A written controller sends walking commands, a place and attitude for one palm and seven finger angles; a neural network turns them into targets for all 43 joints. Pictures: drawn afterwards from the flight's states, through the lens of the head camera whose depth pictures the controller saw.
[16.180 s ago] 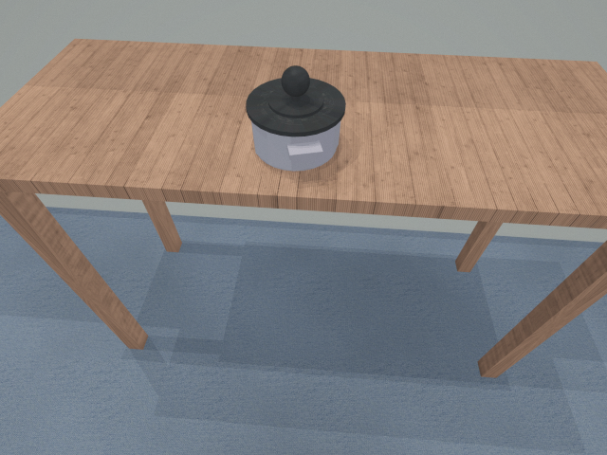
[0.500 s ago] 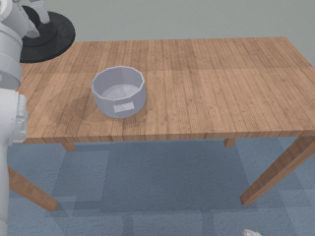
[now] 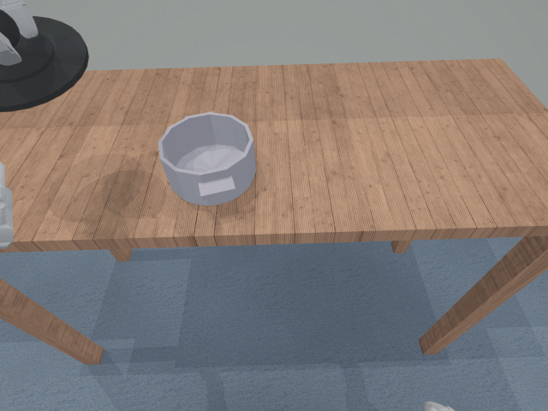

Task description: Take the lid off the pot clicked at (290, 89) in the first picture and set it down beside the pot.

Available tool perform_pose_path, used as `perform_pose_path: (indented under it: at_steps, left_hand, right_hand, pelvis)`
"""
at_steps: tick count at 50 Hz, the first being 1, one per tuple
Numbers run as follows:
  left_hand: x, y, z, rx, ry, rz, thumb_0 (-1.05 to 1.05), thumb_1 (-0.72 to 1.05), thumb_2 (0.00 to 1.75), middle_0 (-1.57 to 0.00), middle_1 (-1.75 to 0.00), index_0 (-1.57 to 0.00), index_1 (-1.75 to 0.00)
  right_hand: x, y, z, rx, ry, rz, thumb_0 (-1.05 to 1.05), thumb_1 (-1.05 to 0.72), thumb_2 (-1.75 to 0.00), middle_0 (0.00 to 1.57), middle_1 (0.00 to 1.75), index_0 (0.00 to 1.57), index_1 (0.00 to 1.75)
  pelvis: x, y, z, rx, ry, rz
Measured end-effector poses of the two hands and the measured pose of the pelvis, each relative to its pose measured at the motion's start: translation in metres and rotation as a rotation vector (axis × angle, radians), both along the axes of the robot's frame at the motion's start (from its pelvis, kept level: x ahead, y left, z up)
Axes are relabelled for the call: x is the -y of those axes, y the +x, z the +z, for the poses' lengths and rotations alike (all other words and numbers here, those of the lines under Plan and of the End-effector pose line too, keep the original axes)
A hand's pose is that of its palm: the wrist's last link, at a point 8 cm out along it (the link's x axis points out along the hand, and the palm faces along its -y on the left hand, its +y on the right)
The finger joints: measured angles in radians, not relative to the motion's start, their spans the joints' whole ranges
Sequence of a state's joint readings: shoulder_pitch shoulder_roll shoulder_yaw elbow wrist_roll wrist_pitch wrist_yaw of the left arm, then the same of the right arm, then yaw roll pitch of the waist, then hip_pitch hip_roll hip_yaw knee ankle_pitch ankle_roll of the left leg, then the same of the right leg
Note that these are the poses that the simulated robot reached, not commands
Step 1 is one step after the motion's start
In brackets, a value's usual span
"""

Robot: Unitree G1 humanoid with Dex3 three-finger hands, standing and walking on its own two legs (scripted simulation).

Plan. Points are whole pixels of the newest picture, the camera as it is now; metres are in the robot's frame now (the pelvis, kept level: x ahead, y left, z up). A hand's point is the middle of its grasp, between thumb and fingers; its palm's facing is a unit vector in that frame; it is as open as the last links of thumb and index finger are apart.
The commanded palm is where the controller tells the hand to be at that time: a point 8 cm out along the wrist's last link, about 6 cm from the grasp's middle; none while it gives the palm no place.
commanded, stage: move the lid sideways beside the pot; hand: left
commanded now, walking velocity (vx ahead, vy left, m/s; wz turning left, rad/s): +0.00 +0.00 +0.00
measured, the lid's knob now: out of the picture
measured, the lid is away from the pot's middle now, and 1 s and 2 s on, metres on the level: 0.21 0.23 0.23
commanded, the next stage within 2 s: lower the lid onto the table in 0.40 s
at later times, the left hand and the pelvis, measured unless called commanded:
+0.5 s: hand out of the picture +0.46 +0.32 +0.32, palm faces -0.15 -0.13 -0.98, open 6.9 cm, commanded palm +0.46 +0.31 +0.38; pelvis +0.01 +0.00 +0.00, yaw +0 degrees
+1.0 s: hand (3, 63) +0.48 +0.32 +0.27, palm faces -0.22 -0.22 -0.95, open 6.9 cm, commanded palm +0.48 +0.31 +0.35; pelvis +0.02 +0.00 +0.00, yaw -1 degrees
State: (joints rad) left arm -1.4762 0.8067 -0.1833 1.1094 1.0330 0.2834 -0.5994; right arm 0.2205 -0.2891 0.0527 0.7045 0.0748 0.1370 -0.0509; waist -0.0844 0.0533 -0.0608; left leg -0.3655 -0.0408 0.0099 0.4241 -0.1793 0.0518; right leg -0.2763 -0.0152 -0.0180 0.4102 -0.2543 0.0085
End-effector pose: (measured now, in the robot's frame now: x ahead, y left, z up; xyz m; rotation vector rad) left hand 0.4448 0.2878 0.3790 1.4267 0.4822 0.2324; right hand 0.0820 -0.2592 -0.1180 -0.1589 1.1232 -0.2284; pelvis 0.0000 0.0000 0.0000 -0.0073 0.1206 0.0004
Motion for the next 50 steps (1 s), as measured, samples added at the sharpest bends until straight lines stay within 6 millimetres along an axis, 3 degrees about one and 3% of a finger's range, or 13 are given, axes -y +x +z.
perform_pose_path:
  at_steps: [19, 30, 50]
  left_hand:
    - [-0.038, 0.001, -0.007, -0.032, 0.005, 0.094, -0.01, 0.32, 0.63, -0.77, -1.01, -0.73, -0.98]
    - [-0.028, 0.011, -0.009, -0.036, -0.011, 0.087, -0.01, 0.32, 0.63, -0.77, -1.01, -0.73, -0.98]
    - [-0.029, 0.031, -0.047, -0.11, -0.062, 0.104, -0.01, 0.32, 0.63, -0.77, -1.01, -0.73, -0.98]
  right_hand:
    - [0.012, -0.017, 0.0, -0.083, -0.03, -0.032, 0.01, -0.91, -0.9, 0.2, 0.3, 0.2, 0.3]
    - [0.009, -0.014, -0.003, -0.082, -0.016, -0.027, 0.01, -0.91, -0.9, 0.2, 0.3, 0.2, 0.3]
    - [0.012, -0.027, -0.001, -0.109, -0.028, -0.067, 0.01, -0.91, -0.9, 0.2, 0.3, 0.2, 0.3]
  pelvis:
    - [0.003, 0.007, 0.001, -0.018, -0.005, -0.001]
    - [0.002, 0.01, 0.0, -0.024, -0.005, 0.004]
    - [0.0, 0.016, -0.001, -0.044, -0.005, -0.01]
